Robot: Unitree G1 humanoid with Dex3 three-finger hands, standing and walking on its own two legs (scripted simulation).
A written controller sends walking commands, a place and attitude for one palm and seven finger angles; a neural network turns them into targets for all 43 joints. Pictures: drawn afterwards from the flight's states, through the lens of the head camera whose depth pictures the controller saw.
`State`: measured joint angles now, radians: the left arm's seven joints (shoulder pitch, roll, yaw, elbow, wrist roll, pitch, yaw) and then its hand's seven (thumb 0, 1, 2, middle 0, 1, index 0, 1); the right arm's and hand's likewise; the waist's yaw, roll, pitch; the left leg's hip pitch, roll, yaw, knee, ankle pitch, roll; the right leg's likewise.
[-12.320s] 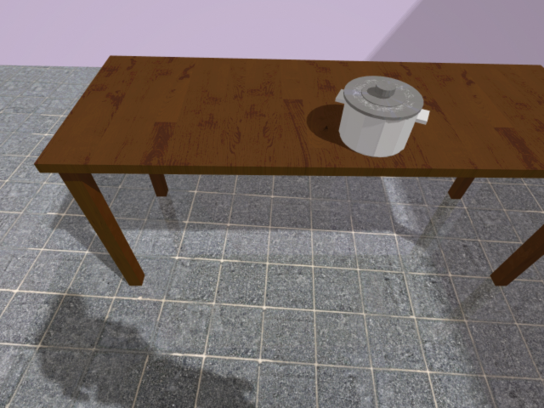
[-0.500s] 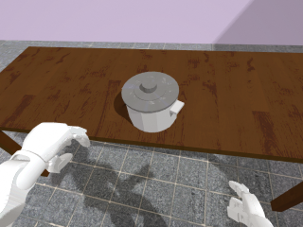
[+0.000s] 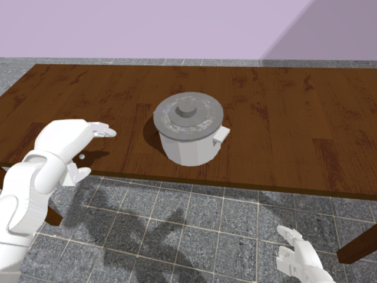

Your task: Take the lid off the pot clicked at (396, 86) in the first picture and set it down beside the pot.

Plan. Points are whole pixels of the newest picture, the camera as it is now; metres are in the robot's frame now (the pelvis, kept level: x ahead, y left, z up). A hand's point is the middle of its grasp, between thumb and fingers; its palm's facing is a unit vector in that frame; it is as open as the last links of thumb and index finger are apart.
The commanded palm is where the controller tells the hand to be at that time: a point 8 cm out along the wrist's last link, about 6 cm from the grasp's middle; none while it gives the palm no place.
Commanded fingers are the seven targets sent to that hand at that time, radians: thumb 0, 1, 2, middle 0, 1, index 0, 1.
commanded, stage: move the open hand above the knob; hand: left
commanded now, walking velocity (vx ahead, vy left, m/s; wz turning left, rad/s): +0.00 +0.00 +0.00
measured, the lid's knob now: (187, 108) +0.54 +0.08 +0.06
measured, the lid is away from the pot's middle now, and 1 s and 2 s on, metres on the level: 0.00 0.00 0.00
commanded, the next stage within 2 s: none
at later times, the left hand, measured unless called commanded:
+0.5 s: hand (123, 130) +0.38 +0.19 +0.13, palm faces -0.22 -0.02 -0.98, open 10.2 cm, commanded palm +0.37 +0.19 +0.19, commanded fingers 0.00 -0.30 1.40 -0.82 -0.08 -0.82 -0.08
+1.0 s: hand (156, 116) +0.44 +0.13 +0.12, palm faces -0.24 -0.03 -0.97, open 10.2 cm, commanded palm +0.43 +0.14 +0.19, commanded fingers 0.00 -0.30 1.40 -0.82 -0.08 -0.82 -0.08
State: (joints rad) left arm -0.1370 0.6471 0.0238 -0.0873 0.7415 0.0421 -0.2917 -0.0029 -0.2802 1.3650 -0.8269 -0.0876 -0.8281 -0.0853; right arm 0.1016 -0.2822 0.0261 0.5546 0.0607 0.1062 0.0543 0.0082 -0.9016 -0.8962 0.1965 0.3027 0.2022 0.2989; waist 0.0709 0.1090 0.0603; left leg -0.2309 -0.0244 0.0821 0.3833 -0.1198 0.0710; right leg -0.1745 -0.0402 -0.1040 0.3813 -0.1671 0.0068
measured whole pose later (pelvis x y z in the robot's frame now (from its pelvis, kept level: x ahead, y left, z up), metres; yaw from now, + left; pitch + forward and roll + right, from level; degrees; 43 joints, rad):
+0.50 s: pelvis +0.01 -0.01 +0.00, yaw +0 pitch -1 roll +0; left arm -0.48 0.60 -0.18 0.16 0.82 0.11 -0.37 0.00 -0.29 1.40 -0.83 -0.08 -0.83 -0.08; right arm 0.12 -0.29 0.03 0.58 0.06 0.11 0.05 0.01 -0.90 -0.90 0.20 0.30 0.20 0.30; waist 0.03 0.09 0.07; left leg -0.24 -0.02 0.07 0.38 -0.13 0.06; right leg -0.19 -0.03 -0.09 0.40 -0.19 -0.01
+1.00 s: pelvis +0.04 -0.02 +0.00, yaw +0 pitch +2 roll +0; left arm -0.63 0.47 -0.30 0.26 0.85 0.24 -0.35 0.00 -0.29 1.40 -0.83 -0.08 -0.83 -0.08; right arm 0.12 -0.30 0.02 0.58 0.07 0.15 0.08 0.01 -0.90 -0.90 0.20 0.30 0.20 0.30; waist 0.00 0.10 0.04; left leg -0.27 -0.02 0.07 0.41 -0.18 0.05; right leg -0.22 -0.03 -0.09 0.42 -0.23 -0.01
